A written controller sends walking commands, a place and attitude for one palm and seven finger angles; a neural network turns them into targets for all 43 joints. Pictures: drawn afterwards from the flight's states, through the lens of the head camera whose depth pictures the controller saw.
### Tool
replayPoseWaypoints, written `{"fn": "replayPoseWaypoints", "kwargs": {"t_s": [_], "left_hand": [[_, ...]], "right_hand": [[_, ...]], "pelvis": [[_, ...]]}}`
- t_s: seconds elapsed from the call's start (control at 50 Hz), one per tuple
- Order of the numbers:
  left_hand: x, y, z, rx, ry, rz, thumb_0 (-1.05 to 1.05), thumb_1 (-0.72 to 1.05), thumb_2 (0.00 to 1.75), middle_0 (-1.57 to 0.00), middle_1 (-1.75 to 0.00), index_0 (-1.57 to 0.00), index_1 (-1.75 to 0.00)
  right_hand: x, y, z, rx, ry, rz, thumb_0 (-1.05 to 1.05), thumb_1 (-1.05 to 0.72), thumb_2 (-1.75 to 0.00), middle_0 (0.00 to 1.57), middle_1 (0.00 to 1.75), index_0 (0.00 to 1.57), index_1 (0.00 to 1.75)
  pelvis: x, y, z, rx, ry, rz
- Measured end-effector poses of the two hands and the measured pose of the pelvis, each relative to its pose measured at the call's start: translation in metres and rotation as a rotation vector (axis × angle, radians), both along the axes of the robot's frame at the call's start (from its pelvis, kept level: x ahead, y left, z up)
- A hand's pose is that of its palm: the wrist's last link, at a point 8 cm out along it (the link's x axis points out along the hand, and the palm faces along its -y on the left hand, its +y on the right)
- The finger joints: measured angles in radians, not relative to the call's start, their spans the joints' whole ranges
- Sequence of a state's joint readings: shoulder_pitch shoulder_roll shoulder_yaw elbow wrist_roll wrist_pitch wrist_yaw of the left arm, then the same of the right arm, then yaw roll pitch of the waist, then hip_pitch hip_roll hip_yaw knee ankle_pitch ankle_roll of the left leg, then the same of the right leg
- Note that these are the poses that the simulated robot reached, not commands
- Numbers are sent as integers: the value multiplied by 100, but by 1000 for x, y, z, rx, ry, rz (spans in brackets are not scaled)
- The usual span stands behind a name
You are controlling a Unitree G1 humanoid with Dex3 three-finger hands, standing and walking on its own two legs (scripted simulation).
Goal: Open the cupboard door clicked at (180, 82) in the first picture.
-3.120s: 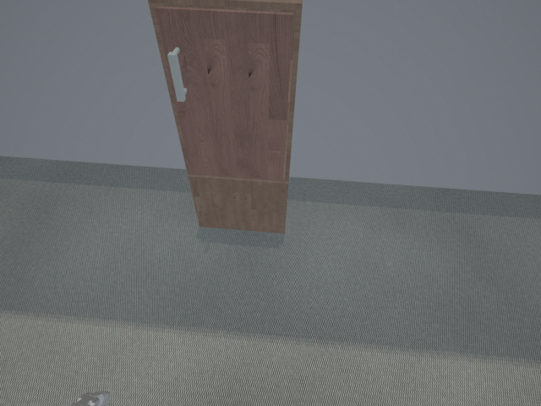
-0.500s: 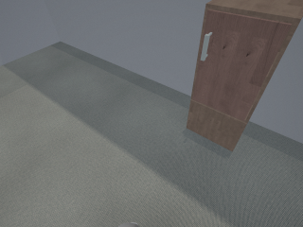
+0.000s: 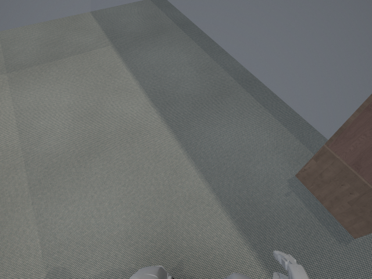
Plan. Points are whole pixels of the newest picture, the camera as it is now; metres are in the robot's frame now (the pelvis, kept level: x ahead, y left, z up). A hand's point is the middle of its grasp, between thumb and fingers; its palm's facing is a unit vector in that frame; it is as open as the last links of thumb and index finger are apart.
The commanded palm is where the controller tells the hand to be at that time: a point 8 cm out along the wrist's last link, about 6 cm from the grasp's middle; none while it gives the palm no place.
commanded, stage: turn to face it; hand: left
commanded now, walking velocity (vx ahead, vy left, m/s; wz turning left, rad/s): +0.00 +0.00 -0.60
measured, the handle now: out of the picture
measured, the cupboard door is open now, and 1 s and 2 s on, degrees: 0 0 0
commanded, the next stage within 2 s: take the last steps up to it in 1.54 s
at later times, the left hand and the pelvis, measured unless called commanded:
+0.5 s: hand (141, 236) +0.22 +0.14 -0.15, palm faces -0.16 -0.96 -0.23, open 7.3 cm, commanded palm none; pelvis +0.11 -0.03 +0.01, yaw -13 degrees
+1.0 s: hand (127, 196) +0.32 +0.21 -0.15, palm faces -0.43 -0.88 -0.20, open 7.3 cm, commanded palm none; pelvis +0.14 +0.05 +0.02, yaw -32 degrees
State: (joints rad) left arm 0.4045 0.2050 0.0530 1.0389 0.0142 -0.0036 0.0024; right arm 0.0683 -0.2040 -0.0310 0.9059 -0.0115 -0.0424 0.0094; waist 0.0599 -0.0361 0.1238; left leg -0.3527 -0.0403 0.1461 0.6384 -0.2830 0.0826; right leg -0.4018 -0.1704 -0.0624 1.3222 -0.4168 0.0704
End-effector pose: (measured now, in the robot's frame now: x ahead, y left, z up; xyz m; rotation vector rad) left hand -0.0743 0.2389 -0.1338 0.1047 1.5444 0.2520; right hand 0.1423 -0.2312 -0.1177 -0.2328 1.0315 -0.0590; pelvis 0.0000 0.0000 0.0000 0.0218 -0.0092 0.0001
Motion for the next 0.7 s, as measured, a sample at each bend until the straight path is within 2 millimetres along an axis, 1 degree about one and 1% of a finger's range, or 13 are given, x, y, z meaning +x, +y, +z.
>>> {"fn": "replayPoseWaypoints", "kwargs": {"t_s": [0.04,0.08,0.1,0.16,0.24,0.34,0.38,0.4,0.44,0.48,0.54,0.6,0.7], "left_hand": [[46,6,1,11,-90,-28,1,91,89,-20,-30,-20,-30],[90,8,5,15,-172,-54,1,91,89,-20,-30,-20,-30],[110,6,6,14,-206,-66,1,92,89,-20,-30,-20,-30],[161,-2,11,-1,-280,-108,1,92,89,-20,-30,-20,-30],[215,-18,12,-25,-324,-167,0,92,89,-20,-30,-20,-30],[267,-39,8,-25,-333,-264,0,91,89,-20,-30,-20,-30],[282,-46,5,-16,-342,-301,0,91,89,-20,-30,-20,-30],[287,-48,5,-13,-346,-312,0,91,89,-20,-30,-20,-30],[292,-51,8,-8,-342,-318,0,91,89,-20,-30,-20,-30],[294,-51,12,-3,-322,-325,0,91,89,-20,-30,-20,-30],[297,-48,17,0,-285,-351,1,91,89,-20,-30,-20,-30],[304,-42,20,-3,-266,-383,1,91,89,-20,-30,-21,-30],[324,-26,18,-19,-269,-431,1,91,89,-20,-30,-21,-30]], "right_hand": [[4,5,6,-3,8,-13,0,-91,-90,20,30,20,30],[4,8,10,2,23,-34,0,-90,-90,20,30,20,30],[4,9,11,7,32,-47,0,-90,-90,20,30,20,30],[5,2,13,3,31,-115,-1,-93,-90,20,30,20,30],[-2,-12,4,6,70,-186,-1,-93,-90,20,30,20,30],[-21,-33,-21,23,155,-293,0,-91,-90,20,30,20,30],[-30,-41,-31,29,200,-328,0,-91,-90,20,30,20,30],[-34,-45,-32,27,222,-342,0,-91,-90,20,30,20,30],[-40,-50,-28,20,257,-361,0,-91,-90,20,30,20,30],[-40,-54,-21,13,270,-376,0,-91,-90,20,30,20,30],[-36,-57,-9,6,251,-403,1,-91,-90,20,30,20,30],[-28,-56,-2,0,216,-428,1,-91,-90,20,30,20,30],[-14,-44,7,-15,148,-465,0,-91,-90,20,30,20,30]], "pelvis": [[14,1,7,-1,-7,-1],[27,1,12,-4,-15,-8],[34,1,14,-6,-18,-13],[53,0,17,-7,-29,-36],[75,-5,14,-2,-36,-85],[100,-21,1,2,-34,-158],[107,-28,-5,-15,-28,-179],[108,-30,-5,-19,-26,-184],[111,-33,-1,-21,-25,-197],[113,-34,5,-20,-19,-218],[117,-33,13,-16,-5,-247],[121,-28,17,-11,6,-281],[127,-9,17,-16,13,-342]]}}
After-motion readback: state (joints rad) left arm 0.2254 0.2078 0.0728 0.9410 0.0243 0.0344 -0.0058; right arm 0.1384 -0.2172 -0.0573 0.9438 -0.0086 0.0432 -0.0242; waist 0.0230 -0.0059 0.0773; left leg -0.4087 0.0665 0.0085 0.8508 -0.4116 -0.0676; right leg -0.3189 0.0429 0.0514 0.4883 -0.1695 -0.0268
